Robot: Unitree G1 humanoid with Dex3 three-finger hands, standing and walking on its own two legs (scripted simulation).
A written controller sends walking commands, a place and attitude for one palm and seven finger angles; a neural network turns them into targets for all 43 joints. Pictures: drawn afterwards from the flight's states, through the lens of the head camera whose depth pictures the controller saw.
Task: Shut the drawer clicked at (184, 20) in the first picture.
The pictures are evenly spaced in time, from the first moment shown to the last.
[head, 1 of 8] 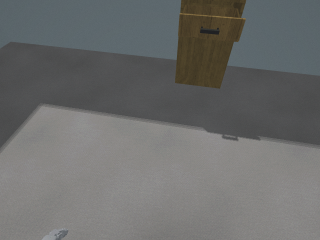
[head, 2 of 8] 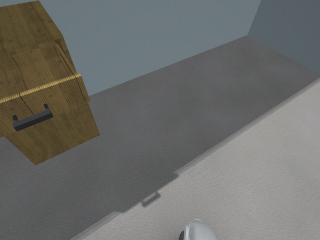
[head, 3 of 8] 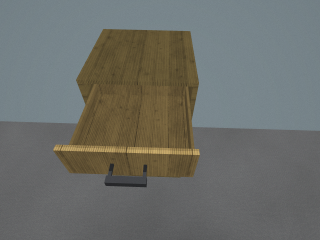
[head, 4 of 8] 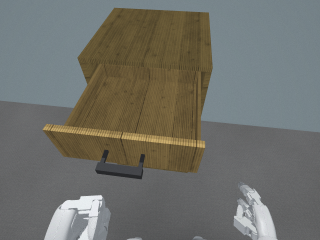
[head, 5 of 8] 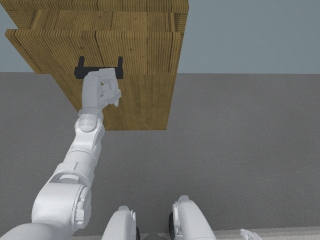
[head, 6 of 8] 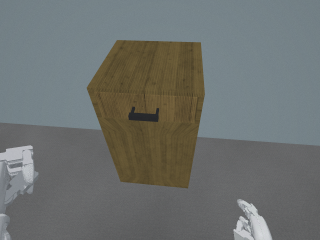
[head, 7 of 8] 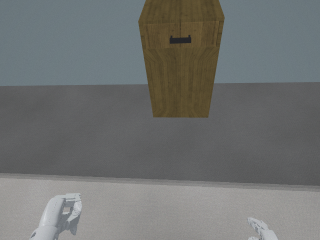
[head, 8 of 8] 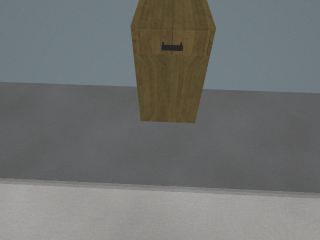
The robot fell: no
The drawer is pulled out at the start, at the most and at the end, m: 0.30 0.30 0.00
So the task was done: yes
